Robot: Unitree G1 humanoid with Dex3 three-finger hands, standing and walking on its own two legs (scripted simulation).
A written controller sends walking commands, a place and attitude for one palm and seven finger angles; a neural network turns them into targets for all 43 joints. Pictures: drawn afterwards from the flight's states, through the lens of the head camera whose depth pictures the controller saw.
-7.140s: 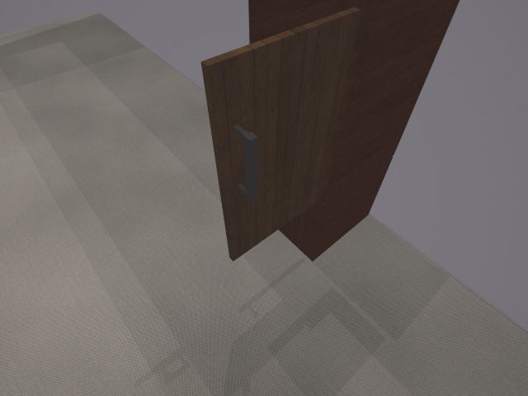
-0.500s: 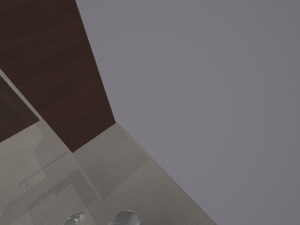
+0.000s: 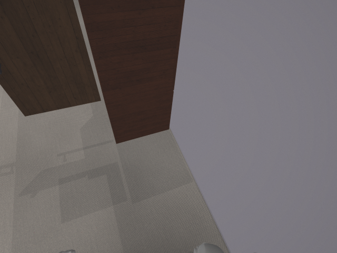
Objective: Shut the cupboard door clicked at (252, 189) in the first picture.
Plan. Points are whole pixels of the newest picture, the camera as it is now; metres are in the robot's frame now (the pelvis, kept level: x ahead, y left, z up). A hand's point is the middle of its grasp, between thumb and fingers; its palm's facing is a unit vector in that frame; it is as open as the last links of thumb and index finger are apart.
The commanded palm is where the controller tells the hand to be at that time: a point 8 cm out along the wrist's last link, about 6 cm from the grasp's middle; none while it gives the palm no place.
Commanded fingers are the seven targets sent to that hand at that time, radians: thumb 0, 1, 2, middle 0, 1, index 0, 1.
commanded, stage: turn to face it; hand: left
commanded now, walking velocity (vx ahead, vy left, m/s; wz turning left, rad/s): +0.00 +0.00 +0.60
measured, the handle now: out of the picture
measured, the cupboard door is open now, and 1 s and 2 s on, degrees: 89 89 89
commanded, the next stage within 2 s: take the last steps up to it in 0.50 s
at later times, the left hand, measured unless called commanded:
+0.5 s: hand out of the picture +0.01 +0.15 -0.16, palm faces +0.31 -0.93 -0.23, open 7.3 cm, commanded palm none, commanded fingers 0.00 0.90 0.90 -0.20 -0.30 -0.20 -0.30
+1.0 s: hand out of the picture +0.03 +0.21 -0.16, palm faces +0.40 -0.89 -0.20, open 7.4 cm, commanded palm none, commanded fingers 0.00 0.90 0.90 -0.20 -0.30 -0.20 -0.30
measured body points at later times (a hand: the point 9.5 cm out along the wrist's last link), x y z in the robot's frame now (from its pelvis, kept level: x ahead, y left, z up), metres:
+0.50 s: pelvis +0.00 -0.05 +0.00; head +0.04 -0.04 +0.45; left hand -0.01 +0.20 -0.14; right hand +0.14 -0.28 -0.15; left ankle -0.05 +0.08 -0.69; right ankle +0.02 -0.16 -0.74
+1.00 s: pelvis +0.03 +0.00 +0.00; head +0.05 +0.00 +0.45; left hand +0.01 +0.25 -0.14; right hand +0.13 -0.22 -0.15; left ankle -0.04 +0.07 -0.74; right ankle +0.10 -0.11 -0.72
